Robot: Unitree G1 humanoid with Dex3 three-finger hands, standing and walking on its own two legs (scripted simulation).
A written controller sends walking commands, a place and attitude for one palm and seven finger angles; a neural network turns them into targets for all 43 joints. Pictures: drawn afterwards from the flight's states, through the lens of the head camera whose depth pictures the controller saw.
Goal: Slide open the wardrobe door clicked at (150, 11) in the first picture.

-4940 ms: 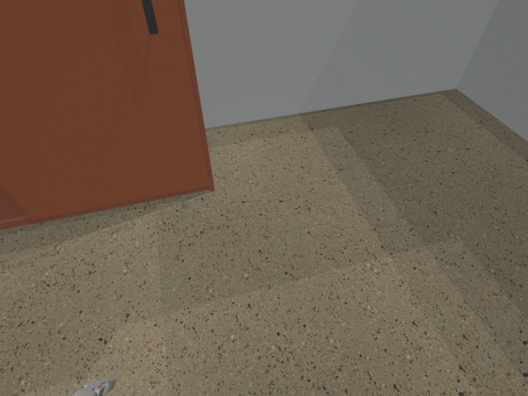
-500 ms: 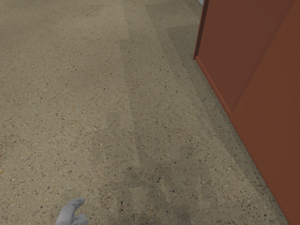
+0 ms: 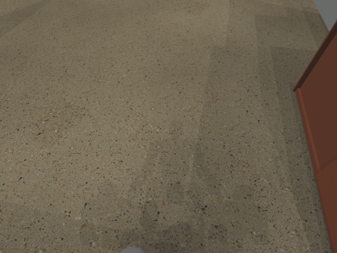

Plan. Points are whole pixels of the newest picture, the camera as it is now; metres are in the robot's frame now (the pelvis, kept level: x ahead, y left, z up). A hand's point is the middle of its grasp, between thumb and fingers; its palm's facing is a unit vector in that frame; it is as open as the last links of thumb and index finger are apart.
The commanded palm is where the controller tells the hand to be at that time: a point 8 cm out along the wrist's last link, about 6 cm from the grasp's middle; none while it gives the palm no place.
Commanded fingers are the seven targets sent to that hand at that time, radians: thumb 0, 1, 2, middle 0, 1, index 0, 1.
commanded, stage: walk to a spot facing it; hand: right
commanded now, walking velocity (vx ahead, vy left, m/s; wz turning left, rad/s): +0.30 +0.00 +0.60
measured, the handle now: out of the picture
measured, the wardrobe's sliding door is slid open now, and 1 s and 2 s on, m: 0.00 0.00 0.00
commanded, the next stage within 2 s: turn to face it in 0.38 s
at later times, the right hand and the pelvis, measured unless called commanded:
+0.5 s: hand out of the picture +0.11 -0.12 -0.18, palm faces -0.10 +0.98 -0.17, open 7.4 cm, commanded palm none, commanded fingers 0.00 -0.90 -0.90 0.20 0.30 0.20 0.30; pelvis +0.13 +0.05 -0.01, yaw +10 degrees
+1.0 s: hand (239, 190) +0.34 -0.19 -0.17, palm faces +0.08 +0.98 -0.17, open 7.4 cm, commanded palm none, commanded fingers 0.00 -0.90 -0.90 0.20 0.30 0.20 0.30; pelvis +0.24 +0.00 +0.00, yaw -2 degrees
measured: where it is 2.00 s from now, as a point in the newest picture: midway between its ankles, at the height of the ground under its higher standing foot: (154, 250)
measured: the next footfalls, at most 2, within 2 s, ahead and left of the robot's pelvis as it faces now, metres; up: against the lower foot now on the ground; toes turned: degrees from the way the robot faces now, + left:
left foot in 0.10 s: +0.02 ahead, +0.13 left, +0.00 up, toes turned +10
right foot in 0.58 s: +0.35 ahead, -0.01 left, +0.00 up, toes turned +3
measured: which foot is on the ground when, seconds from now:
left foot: up 0.00-0.08, down 0.10-0.60, up 0.62-1.00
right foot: down 0.00-0.10, up 0.12-0.56, down 0.58-1.00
